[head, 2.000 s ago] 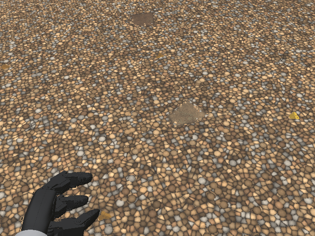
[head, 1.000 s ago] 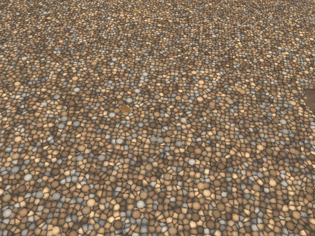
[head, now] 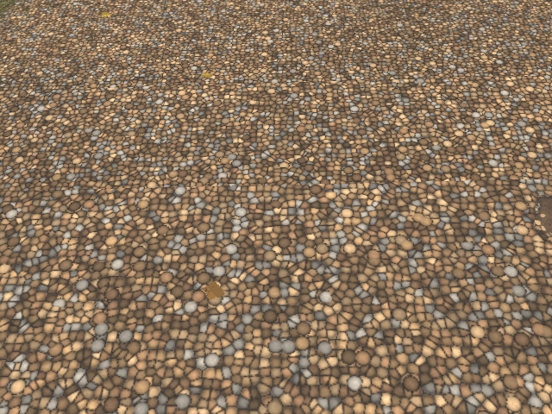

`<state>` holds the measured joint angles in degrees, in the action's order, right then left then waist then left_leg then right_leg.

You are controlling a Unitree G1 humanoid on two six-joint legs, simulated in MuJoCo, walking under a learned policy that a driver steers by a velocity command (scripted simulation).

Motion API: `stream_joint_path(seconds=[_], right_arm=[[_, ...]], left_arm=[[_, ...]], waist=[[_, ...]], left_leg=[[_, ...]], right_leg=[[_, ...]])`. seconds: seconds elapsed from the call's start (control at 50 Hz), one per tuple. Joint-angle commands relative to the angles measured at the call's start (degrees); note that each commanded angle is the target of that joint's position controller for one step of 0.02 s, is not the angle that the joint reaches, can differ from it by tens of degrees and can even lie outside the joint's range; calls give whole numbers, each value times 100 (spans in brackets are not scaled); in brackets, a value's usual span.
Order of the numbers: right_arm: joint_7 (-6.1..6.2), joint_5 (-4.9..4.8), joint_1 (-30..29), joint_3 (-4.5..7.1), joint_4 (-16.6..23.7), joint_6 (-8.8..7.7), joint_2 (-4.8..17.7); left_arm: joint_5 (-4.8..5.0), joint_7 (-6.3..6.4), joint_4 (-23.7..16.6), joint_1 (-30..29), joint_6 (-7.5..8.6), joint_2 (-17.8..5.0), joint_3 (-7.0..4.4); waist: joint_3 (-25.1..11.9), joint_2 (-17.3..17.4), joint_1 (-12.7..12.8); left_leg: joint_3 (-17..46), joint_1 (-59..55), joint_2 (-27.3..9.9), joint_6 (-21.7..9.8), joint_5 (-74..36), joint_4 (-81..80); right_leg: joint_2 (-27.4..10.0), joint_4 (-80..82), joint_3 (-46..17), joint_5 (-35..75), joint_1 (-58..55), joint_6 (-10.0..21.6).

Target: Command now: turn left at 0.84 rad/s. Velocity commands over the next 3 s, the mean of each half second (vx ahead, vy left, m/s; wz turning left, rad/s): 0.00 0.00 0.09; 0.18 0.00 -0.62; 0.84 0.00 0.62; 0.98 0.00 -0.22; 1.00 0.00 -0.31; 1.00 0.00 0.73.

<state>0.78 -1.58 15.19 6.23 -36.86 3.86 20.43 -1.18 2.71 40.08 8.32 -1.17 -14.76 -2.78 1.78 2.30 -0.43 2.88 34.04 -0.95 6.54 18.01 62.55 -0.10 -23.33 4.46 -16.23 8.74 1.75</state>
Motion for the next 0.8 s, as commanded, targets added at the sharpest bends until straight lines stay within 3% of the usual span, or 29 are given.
stream_joint_path(seconds=[0.02, 0.1, 0.14, 0.18, 0.2, 0.22, 0.24, 0.26, 0.28, 0.3, 0.32, 0.34, 0.38, 0.42, 0.5, 0.58, 0.64, 0.66, 0.68, 0.7, 0.72, 0.74, 0.76, 0.78, 0.8], right_arm=[[-148, -1, -724, -120, 832, -121, 56], [-248, 15, -735, -114, 947, -96, 119], [-234, 55, -803, -111, 1017, -61, 92], [-189, 85, -389, -75, 871, -69, 99], [-122, 138, -108, -17, 765, -97, 358], [1, 316, 274, -10, 792, -125, 776], [7, 421, -16, -206, 725, -221, 286], [-70, 408, -112, -266, 694, -303, 19], [-78, 377, -408, -218, 569, -352, 170], [-49, 318, -691, -123, 552, -355, 432], [-9, 268, -896, -77, 535, -358, 540], [42, 294, -1024, -81, 521, -352, 513], [126, 340, -1250, -164, 504, -340, 162], [188, 355, -1290, -199, 397, -343, -14], [239, 323, -1281, -99, 199, -340, 140], [108, 199, -1334, 36, 69, -355, 408], [-3, 45, -1470, 101, -5, -347, 485], [-28, -15, -1417, 98, -89, -322, 397], [-72, 8, -1094, 69, -247, -293, 174], [-63, 286, -1327, -38, 23, -290, -148], [-1, 320, -1862, -48, 331, -319, -92], [32, 210, -1999, 12, 307, -337, 148], [70, 139, -2020, 16, 307, -390, 120], [62, 164, -1742, 59, 172, -457, 226], [22, 164, -1636, 110, 123, -524, 359]], left_arm=[[2, 20, -279, 137, -32, -1048, -277], [99, -109, -262, -2, -2, -1331, -402], [241, -194, -122, 182, 71, -1365, -417], [403, -258, -5, 53, 139, -1264, -351], [347, -296, 133, 284, 207, -974, -228], [-39, -361, -70, 289, 301, -378, 59], [14, -417, 117, 519, 272, -300, 89], [220, -396, 169, 220, 183, -891, -89], [339, -362, 109, 128, 122, -953, -146], [337, -263, 215, 218, 40, -1005, -192], [275, -170, 278, 379, -56, -1130, -262], [270, -113, 338, 604, -129, -1155, -307], [302, -22, 351, 873, -230, -1001, -336], [277, 24, 172, 732, -282, -844, -325], [186, -123, -234, 487, -263, -569, -238], [196, -296, -524, 526, -319, -633, -271], [225, -349, -630, 735, -409, -657, -347], [218, -322, -601, 927, -405, -696, -399], [187, -234, -505, 1290, -366, -1013, -540], [184, -112, -596, 1563, -291, -1922, -779], [-41, -198, -792, 1464, -68, -1986, -710], [-36, -277, -803, 1305, 103, -1795, -670], [85, -248, -788, 1103, 184, -1683, -638], [312, -200, -752, 1016, 187, -1416, -576], [405, -169, -791, 885, 168, -1214, -490]], waist=[[-211, -1010, 402], [-266, -1035, 321], [-336, -1004, 303], [-531, -892, -72], [-810, -425, -184], [-1684, 960, -195], [-2193, 1165, -121], [-1844, 484, -353], [-1276, 596, -194], [-936, 573, -127], [-662, 693, -47], [-554, 709, 65], [-481, 687, 168], [-331, 628, 136], [-422, 468, 55], [-489, 466, 112], [-546, 405, 300], [-552, 239, 406], [-504, -499, 464], [-338, -2424, 431], [-882, -2107, 498], [-914, -1269, 548], [-710, -952, 392], [-805, -564, 223], [-741, -601, 144]], left_leg=[[-299, 693, -332, 74, -65, -596], [-688, -178, -308, -186, -62, -1518], [-683, -739, -88, -384, 233, -2125], [-614, -1808, 166, -743, -622, -3616], [-265, -3011, 5, -928, -2092, -4216], [1395, -4917, -1604, -1425, -5297, -3695], [1810, -4350, -2569, -2503, -5564, -3662], [1243, -3791, -2158, -2500, -4762, -3832], [768, -3502, -1786, -2204, -4007, -3909], [507, -3192, -1611, -2005, -3300, -4088], [289, -2725, -1582, -1960, -3096, -4254], [69, -2383, -1556, -1962, -2977, -4384], [-271, -2209, -1584, -1947, -2302, -4597], [-425, -2271, -1638, -1909, -1666, -4724], [-650, -2639, -1895, -1951, -1595, -4689], [-865, -2711, -2148, -1896, -2044, -4500], [-1134, -2760, -2169, -1529, -2138, -3957], [-1351, -2572, -1984, -1244, -1826, -3491], [-1681, -2074, -1485, -835, -1116, -2454], [-1967, -89, -582, -206, 1617, -354], [-538, 712, 93, -89, 2399, 863], [-61, 982, 22, -220, 2044, 1191], [137, 1086, -34, -386, 1434, 1043], [284, 1128, -233, -499, 813, 638], [314, 1028, -264, -566, 352, 241]], right_leg=[[-1558, 397, -588, 3323, -982, 1075], [-1729, 269, -105, 3498, -651, 948], [-1757, 19, -248, 3679, -528, 934], [-1565, -607, -176, 3465, -321, 685], [-1258, -1197, 96, 2975, 291, 323], [-846, -2415, 294, -21, 1690, -199], [-619, -2999, -361, -2452, 1838, -497], [-642, -3399, -720, -2488, 1721, -585], [-589, -3541, -688, -2325, 2056, -587], [-543, -3684, -622, -1983, 2217, -622], [-470, -3961, -605, -1582, 2131, -708], [-367, -4329, -530, -1320, 2009, -780], [-350, -4703, -454, -962, 2118, -879], [-481, -4463, -454, -661, 2376, -907], [-727, -3387, -351, -492, 2267, -797], [-711, -2594, -69, -649, 1757, -483], [-540, -1699, 206, -365, 1237, -165], [-372, -1117, 255, 125, 820, 11], [-315, -396, -206, 1267, 185, 320], [-1646, -22, -2446, 4028, -829, 1099], [-2150, 285, -3908, 3570, -782, 2096], [-2076, 482, -3500, 2780, -866, 2008], [-1802, 508, -3182, 2266, -815, 1687], [-1561, 618, -3021, 500, -883, 1389], [-1436, 885, -3077, -1168, -719, 1272]])
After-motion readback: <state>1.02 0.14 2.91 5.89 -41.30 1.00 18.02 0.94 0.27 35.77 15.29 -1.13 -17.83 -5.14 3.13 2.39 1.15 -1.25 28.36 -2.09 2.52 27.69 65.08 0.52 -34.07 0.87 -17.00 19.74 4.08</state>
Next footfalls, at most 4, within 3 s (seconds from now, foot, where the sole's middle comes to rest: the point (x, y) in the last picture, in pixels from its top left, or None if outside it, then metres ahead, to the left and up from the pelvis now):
0.20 left None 0.06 0.17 -0.78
0.68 right None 0.05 -0.08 -0.78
1.36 left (276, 393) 0.52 0.06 -0.78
1.84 right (318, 224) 1.02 -0.07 -0.78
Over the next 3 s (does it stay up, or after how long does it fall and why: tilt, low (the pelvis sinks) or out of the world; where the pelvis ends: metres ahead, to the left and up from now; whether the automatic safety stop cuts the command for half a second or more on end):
stays up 1.86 -0.04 -0.20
